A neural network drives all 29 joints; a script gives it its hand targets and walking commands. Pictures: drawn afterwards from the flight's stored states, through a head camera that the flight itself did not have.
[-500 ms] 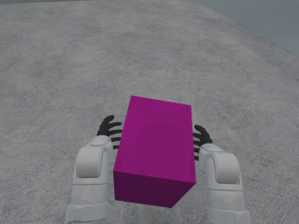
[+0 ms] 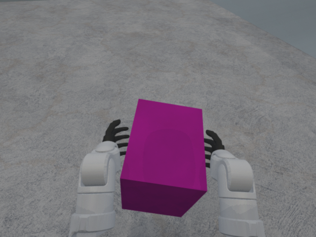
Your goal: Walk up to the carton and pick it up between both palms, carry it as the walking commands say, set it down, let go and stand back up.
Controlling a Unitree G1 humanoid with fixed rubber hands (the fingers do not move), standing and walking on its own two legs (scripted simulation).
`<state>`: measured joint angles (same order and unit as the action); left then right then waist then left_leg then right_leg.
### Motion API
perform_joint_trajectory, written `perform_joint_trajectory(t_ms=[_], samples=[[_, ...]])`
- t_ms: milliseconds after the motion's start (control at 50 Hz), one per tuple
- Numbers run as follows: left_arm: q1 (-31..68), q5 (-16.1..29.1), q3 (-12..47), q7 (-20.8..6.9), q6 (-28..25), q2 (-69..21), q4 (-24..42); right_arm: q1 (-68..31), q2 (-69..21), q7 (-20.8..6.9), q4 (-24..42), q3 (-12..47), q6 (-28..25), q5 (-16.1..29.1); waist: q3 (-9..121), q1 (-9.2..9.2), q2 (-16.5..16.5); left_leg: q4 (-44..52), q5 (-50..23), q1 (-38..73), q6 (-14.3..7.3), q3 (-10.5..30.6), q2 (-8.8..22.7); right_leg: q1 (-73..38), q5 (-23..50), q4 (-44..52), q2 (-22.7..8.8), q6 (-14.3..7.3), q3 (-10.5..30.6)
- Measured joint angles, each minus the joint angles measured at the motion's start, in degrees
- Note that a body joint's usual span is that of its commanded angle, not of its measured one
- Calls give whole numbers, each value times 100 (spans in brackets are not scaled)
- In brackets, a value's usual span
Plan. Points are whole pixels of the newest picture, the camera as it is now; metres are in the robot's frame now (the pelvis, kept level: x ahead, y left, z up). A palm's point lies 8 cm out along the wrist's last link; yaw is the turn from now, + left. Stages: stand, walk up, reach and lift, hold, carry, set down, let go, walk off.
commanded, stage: carry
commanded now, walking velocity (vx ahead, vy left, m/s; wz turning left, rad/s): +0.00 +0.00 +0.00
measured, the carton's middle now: (160, 160) +0.32 +0.00 +0.02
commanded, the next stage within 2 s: none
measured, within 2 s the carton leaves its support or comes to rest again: neither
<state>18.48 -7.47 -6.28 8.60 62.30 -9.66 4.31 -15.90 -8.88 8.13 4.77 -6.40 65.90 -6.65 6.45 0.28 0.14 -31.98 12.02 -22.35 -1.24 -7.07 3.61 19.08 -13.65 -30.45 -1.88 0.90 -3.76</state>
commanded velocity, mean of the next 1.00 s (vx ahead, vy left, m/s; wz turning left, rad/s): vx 0.00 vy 0.00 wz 0.00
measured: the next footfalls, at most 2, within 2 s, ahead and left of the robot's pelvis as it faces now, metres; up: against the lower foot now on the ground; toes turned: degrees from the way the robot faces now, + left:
none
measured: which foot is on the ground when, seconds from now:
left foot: down 0.00-1.00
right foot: down 0.00-1.00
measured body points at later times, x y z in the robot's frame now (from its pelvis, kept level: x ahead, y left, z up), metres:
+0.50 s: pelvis +0.00 +0.00 +0.00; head -0.02 +0.01 +0.45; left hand +0.32 +0.13 +0.09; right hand +0.30 -0.13 +0.08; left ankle +0.05 +0.10 -0.73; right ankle +0.02 -0.13 -0.73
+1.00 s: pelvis +0.00 +0.00 +0.00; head -0.02 +0.01 +0.45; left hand +0.32 +0.13 +0.09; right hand +0.31 -0.13 +0.07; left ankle +0.05 +0.10 -0.73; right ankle +0.02 -0.13 -0.73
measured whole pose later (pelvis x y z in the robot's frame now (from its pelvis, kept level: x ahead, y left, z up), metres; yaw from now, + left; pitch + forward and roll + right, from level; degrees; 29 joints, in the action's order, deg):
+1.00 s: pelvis +0.00 +0.00 +0.00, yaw +0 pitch +2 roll -1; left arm 19.7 -8.0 -8.0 8.3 57.6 -10.0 0.1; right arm -17.8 -9.4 7.9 0.3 -7.9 61.9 -7.5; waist 6.1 0.1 0.2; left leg -30.6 11.8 -21.1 -1.2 -7.4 3.3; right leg 18.2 -13.8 -29.9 -2.1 0.9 -3.5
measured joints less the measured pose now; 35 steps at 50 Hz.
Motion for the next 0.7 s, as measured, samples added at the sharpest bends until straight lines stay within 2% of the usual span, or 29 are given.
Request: perform_joint_trajectory(t_ms=[700], samples=[[112,-29,-124,-15,-328,-34,-281,-134,-35,-18,-275,-122,-278,-46,-36,-17,-2,94,-30,73,-9,-33,-28,-36,9,35,-25,10,26]])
